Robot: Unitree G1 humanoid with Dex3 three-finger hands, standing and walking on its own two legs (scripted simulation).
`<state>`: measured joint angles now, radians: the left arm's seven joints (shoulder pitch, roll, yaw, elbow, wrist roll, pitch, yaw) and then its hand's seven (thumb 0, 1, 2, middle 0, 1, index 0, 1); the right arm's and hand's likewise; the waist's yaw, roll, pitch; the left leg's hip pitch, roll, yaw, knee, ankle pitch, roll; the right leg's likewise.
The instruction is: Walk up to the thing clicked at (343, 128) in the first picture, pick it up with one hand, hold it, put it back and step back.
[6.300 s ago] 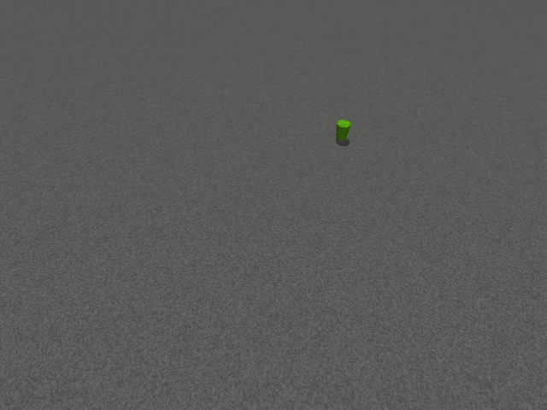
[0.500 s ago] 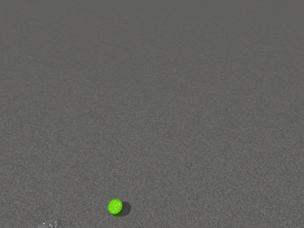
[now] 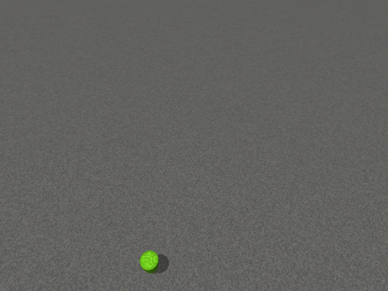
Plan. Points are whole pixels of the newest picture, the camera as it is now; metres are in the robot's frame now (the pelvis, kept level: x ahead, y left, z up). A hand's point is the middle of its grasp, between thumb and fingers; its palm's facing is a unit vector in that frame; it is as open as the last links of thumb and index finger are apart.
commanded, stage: walk up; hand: left
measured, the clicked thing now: (150, 263) +0.39 +0.19 -0.73
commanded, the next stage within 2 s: stand in 0.24 s
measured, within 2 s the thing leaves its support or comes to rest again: neither
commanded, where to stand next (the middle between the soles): +0.06 -0.01 m, yaw +4 degrees
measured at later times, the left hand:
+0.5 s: hand out of the picture +0.08 +0.26 -0.15, palm faces -0.01 -0.94 -0.35, open 7.4 cm
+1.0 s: hand out of the picture +0.05 +0.26 -0.15, palm faces -0.02 -0.94 -0.34, open 7.4 cm
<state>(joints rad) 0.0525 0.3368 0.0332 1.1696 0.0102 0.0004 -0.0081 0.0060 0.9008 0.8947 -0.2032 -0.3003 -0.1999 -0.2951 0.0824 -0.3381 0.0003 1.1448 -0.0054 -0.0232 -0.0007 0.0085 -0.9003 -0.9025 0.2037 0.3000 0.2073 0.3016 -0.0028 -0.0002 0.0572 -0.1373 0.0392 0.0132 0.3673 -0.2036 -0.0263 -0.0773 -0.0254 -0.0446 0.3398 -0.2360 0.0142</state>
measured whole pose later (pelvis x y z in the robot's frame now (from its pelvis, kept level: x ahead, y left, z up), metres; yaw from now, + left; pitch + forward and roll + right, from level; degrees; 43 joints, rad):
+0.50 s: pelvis +0.00 +0.01 +0.00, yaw +0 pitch -2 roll +0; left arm 0.06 0.34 0.02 1.15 0.01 -0.01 0.00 0.00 0.90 0.89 -0.20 -0.30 -0.20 -0.30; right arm 0.05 -0.35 0.00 1.13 -0.01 -0.02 0.00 0.01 -0.90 -0.90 0.20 0.30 0.21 0.30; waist 0.00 0.01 0.07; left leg -0.11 0.02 0.02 0.31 -0.17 -0.01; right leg -0.06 -0.04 -0.04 0.30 -0.21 0.03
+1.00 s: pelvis -0.02 +0.00 +0.00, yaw +0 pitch -2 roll +0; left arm 0.11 0.34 0.01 1.15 0.01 -0.01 0.00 0.01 0.90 0.89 -0.20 -0.30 -0.20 -0.30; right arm 0.10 -0.35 0.00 1.15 -0.01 -0.01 0.01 0.01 -0.90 -0.90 0.20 0.30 0.21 0.30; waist -0.01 0.01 0.05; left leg -0.12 0.03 0.01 0.31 -0.15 -0.02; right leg -0.07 -0.03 -0.05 0.30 -0.19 0.02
